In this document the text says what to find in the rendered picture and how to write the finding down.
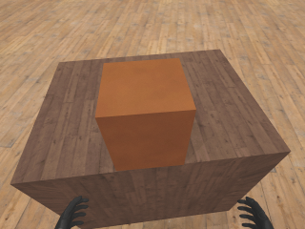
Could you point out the pedestal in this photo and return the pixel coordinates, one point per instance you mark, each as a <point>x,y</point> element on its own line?
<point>233,145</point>

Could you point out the carton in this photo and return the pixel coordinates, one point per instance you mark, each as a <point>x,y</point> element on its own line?
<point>145,113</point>

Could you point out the robot right hand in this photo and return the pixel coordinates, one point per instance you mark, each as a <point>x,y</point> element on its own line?
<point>258,215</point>

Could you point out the robot left hand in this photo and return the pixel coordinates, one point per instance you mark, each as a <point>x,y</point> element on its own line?
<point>66,219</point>

